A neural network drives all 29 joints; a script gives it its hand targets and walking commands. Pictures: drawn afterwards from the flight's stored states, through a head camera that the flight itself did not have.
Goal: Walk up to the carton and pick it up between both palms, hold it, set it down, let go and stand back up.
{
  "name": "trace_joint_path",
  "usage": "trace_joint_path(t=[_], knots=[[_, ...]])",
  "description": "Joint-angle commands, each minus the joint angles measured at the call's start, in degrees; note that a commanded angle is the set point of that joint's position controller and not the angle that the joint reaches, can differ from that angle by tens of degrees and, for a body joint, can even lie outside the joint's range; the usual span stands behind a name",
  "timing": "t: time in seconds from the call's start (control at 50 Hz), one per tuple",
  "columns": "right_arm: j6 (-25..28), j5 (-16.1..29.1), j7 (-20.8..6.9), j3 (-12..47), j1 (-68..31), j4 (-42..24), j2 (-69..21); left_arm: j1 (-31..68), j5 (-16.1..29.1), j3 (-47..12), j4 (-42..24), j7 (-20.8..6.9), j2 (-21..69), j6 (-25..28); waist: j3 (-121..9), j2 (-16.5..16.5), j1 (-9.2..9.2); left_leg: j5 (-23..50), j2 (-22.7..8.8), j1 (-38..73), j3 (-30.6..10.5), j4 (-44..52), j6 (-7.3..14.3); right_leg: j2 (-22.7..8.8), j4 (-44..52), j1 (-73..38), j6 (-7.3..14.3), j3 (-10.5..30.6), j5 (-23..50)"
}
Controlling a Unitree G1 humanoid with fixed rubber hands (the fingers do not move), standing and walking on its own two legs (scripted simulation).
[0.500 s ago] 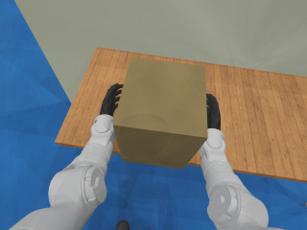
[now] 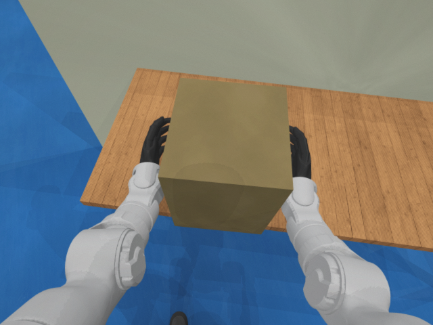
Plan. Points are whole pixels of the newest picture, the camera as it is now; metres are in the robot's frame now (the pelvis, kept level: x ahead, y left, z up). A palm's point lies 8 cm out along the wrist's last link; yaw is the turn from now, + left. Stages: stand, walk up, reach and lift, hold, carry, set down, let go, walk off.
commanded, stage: reach and lift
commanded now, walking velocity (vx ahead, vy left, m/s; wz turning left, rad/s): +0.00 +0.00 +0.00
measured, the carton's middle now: (224, 163) +0.42 +0.01 +0.00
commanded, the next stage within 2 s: none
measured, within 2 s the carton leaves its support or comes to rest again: leaves its support in 0.26 s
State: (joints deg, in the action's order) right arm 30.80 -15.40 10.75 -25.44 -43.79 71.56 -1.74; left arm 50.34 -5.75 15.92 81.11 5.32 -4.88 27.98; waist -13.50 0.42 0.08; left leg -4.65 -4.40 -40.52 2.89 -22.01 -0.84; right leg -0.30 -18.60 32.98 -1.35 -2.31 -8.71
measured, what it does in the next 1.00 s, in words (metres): stands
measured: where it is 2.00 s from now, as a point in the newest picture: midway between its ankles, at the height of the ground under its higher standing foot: outside the picture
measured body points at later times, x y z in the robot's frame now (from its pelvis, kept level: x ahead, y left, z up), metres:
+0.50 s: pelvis +0.00 +0.00 -0.01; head +0.04 +0.01 +0.44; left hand +0.43 +0.16 +0.06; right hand +0.42 -0.13 +0.07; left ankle +0.03 +0.13 -0.74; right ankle -0.03 -0.14 -0.74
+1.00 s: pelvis -0.01 +0.00 +0.01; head -0.04 +0.02 +0.46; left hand +0.41 +0.16 +0.16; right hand +0.41 -0.13 +0.17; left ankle +0.03 +0.13 -0.74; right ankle -0.03 -0.14 -0.74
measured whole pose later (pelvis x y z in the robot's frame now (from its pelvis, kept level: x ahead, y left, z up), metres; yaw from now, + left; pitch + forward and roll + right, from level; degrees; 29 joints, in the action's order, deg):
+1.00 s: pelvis -0.01 +0.00 +0.01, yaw +1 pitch +3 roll -1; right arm -0.4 3.3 10.8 -11.9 -47.0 55.4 0.7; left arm 47.1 -7.9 16.2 50.6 5.3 -3.0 -9.8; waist -7.5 2.3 -1.3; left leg -5.1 -3.5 -17.0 3.0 -19.1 -1.0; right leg -1.1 -16.5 9.7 -1.5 -2.3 -9.7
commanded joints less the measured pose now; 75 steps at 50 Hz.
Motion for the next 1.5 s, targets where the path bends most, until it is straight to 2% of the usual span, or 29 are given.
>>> trace_joint_path(t=[0.0, 0.04, 0.06, 0.1, 0.16, 0.18, 0.24, 0.34, 0.36, 0.52, 0.54, 0.6, 0.72, 0.76, 0.78, 0.82, 0.86, 0.94, 0.98, 1.06, 1.1, 1.2, 1.3, 1.34, 1.4, 1.48], knots=[[3.17, -7.33, -10.11, 22.35, -38.13, -3.8, -34.71, 37.82, -4.94, -15.05, -7.03, -8.36, 37.14, 3.87, -42.43, -3.62, -0.27, 18.14, 2.8, 29.56, 1.6, -4.49, -1.92, 2.94, -4.56, -17.36, 0.56, -1.77, 30.16], [2.63, -5.98, -9.94, 24.16, -38.46, -4.11, -34.99, 38.07, -3.86, -16.02, -7.38, -8.41, 37.1, 3.96, -42.96, -3.05, -0.25, 18.47, 2.99, 29.19, 1.31, -5.04, -1.79, 3.11, -5.37, -16.94, 0.28, -1.77, 31.23], [2.35, -5.09, -9.94, 25.39, -39.03, -5.11, -35.33, 37.62, -3.51, -16.15, -7.12, -8.45, 37.35, 3.85, -43.58, -3.24, 0.46, 18.07, 3.14, 28.76, 1.22, -5.28, -1.55, 3.13, -5.66, -17.04, 0.08, -1.47, 31.14], [1.59, -3.1, -9.99, 27.57, -39.32, -6.62, -36.35, 37.59, -2.34, -17.17, -8.56, -8.17, 37.67, 3.88, -45.18, -3.18, 0.69, 19.35, 3.2, 28.98, 0.88, -6.17, -1.57, 3.4, -6.25, -17.34, 0.21, -1.17, 32.17], [0.27, -0.8, -9.61, 29.92, -39.91, -9.37, -37.41, 39.55, -0.05, -19.91, -11.08, -7.94, 39.13, 3.57, -46.68, -3.52, -0.42, 19.69, 3.61, 29.18, 0.17, -7.49, -1.74, 3.63, -7.25, -17.09, 0.05, -0.94, 32.89], [-0.25, -0.08, -9.45, 30.92, -40.35, -10.37, -37.42, 39.28, 0.56, -20.94, -11.82, -7.89, 39.6, 3.29, -47.24, -3.31, -0.02, 19.52, 3.72, 29.29, -0.16, -7.86, -1.9, 3.84, -7.72, -16.77, -0.1, -0.96, 32.53], [-1.75, 2.9, -8.99, 33.4, -40.63, -12.47, -38.66, 41.75, 2.55, -23.97, -16.69, -7.46, 41.38, 2.84, -48.04, -4.46, -1.0, 22.3, 3.73, 32.25, -0.87, -9.73, -2.58, 4.39, -8.05, -14.79, 0.08, -1.01, 32.49], [-5.24, 6.51, -8.16, 36.69, -41.05, -17.02, -40.1, 44.0, 4.93, -27.77, -23.76, -6.6, 43.91, 1.0, -47.91, -5.29, -2.41, 22.97, 4.43, 34.02, -1.98, -11.09, -3.14, 4.62, -8.45, -13.71, -0.09, -0.52, 31.43], [-6.04, 7.24, -7.95, 37.41, -41.42, -18.2, -40.32, 43.87, 4.91, -27.89, -24.18, -6.57, 43.95, 0.24, -47.34, -4.43, -2.53, 21.71, 4.51, 34.04, -2.39, -10.95, -3.02, 4.69, -8.35, -14.0, -0.24, -0.35, 30.76], [-12.47, 11.85, -6.43, 39.71, -41.65, -22.31, -39.9, 43.4, 3.89, -26.95, -29.82, -7.13, 43.95, -7.01, -40.32, -3.91, -2.62, 19.0, 4.93, 36.81, -2.79, -8.25, -2.46, 4.2, -5.78, -16.55, -0.91, 0.16, 27.14], [-13.41, 12.55, -6.4, 39.35, -41.81, -22.0, -39.64, 44.15, 3.76, -26.76, -30.66, -7.15, 43.57, -8.18, -38.45, -4.74, -2.86, 18.71, 4.99, 37.3, -2.81, -7.64, -2.59, 4.04, -4.98, -16.72, -0.63, 0.23, 26.33], [-15.93, 14.53, -6.33, 39.49, -44.27, -24.35, -38.69, 43.22, 3.08, -25.17, -31.03, -7.39, 44.07, -11.96, -35.96, -3.62, -1.85, 17.63, 4.81, 38.74, -2.61, -6.21, -2.12, 3.93, -3.38, -18.01, -0.52, 0.43, 23.49], [-21.8, 17.47, -6.4, 37.81, -47.8, -27.28, -37.83, 44.49, 2.8, -23.23, -35.16, -8.0, 43.67, -20.29, -30.5, -2.27, -1.9, 14.57, 4.72, 42.38, -2.21, -2.76, -1.75, 3.56, 0.28, -20.2, -0.28, 0.51, 17.69], [-23.93, 17.98, -6.68, 36.4, -47.77, -26.96, -37.0, 44.41, 2.21, -21.65, -36.21, -8.21, 42.91, -23.13, -27.97, -2.29, -1.5, 12.97, 4.71, 43.68, -1.74, -1.62, -1.78, 3.27, 1.53, -20.63, -0.12, 0.45, 15.13], [-24.95, 17.76, -6.77, 34.91, -47.83, -26.61, -36.42, 44.41, 1.5, -21.31, -37.06, -8.38, 42.84, -24.74, -26.73, -3.13, -2.06, 12.6, 4.63, 44.46, -1.6, -1.05, -1.93, 3.07, 2.18, -20.41, 0.17, 0.4, 14.27], [-26.62, 18.15, -7.07, 33.21, -48.9, -26.65, -35.26, 44.81, 0.85, -19.63, -38.44, -8.6, 42.25, -27.67, -25.01, -2.77, -1.98, 11.29, 4.54, 45.74, -1.31, 0.04, -1.92, 2.99, 3.19, -21.08, 0.08, 0.16, 12.44], [-27.77, 17.97, -7.3, 32.23, -50.0, -27.78, -35.26, 44.49, 0.01, -18.46, -39.65, -8.98, 41.7, -30.2, -23.53, -2.68, -1.35, 10.14, 4.85, 45.6, -0.58, 1.11, -1.49, 2.77, 3.69, -22.82, -0.31, 0.15, 11.81], [-28.73, 18.7, -7.71, 32.19, -50.93, -30.72, -35.37, 43.9, -0.18, -18.73, -44.21, -8.92, 42.65, -33.6, -25.41, -3.32, -1.01, 13.52, 5.03, 48.76, -0.3, 1.03, -1.77, 3.02, 3.73, -25.18, -0.42, -0.27, 14.35], [-29.21, 18.15, -7.74, 31.44, -50.17, -29.81, -34.37, 42.99, -1.08, -18.44, -44.87, -9.18, 41.92, -35.17, -23.39, -2.92, -1.77, 12.01, 4.9, 49.77, -0.19, 1.72, -1.81, 3.0, 4.37, -25.36, -0.6, -0.67, 12.97], [-30.34, 16.56, -7.54, 28.7, -48.33, -28.03, -32.11, 39.12, -4.57, -14.31, -43.97, -10.85, 38.95, -38.86, -15.6, -0.67, -1.39, 6.98, 5.25, 47.99, 0.93, 4.24, -0.48, 2.41, 5.39, -27.28, -1.21, -0.85, 9.77], [-29.85, 17.25, -7.47, 28.73, -48.9, -29.54, -31.76, 38.62, -4.59, -15.56, -46.82, -11.09, 39.2, -40.01, -16.51, -2.32, -1.79, 7.97, 5.38, 49.64, 1.17, 4.22, -0.81, 2.53, 5.32, -27.87, -1.23, -0.96, 9.87], [-30.11, 19.55, -6.85, 32.01, -48.36, -34.39, -31.6, 37.14, -2.98, -20.52, -54.21, -10.72, 40.88, -43.08, -18.29, -3.9, -2.94, 14.17, 5.39, 53.61, 0.44, 1.72, -2.01, 3.28, 5.04, -27.94, -1.1, -1.54, 13.53], [-31.91, 21.7, -5.77, 35.27, -47.28, -39.16, -31.13, 34.74, -2.42, -23.27, -59.82, -10.75, 40.98, -46.79, -17.17, -3.67, -3.75, 12.76, 5.56, 53.68, -0.19, 1.77, -1.73, 3.23, 4.78, -28.7, -1.74, -1.55, 12.48], [-32.53, 23.06, -5.55, 36.82, -47.3, -41.85, -30.54, 33.78, -1.9, -25.56, -62.97, -10.48, 41.83, -48.19, -18.45, -4.6, -4.31, 15.23, 5.41, 54.94, -0.76, 0.9, -2.19, 3.5, 4.5, -28.28, -1.49, -1.81, 13.65], [-33.81, 24.95, -5.08, 38.91, -47.25, -45.84, -30.21, 32.74, -0.87, -28.02, -65.89, -10.35, 42.66, -50.29, -18.63, -5.01, -4.75, 14.73, 5.35, 55.47, -1.46, 0.53, -2.44, 3.55, 4.57, -27.32, -1.51, -1.85, 12.54], [-36.27, 26.01, -4.56, 40.2, -47.12, -48.73, -29.78, 30.39, -1.66, -27.4, -66.03, -10.41, 41.67, -53.29, -15.26, -3.9, -4.58, 10.93, 5.47, 54.11, -1.87, 1.31, -1.49, 3.27, 4.91, -25.8, -2.01, -1.72, 9.43]])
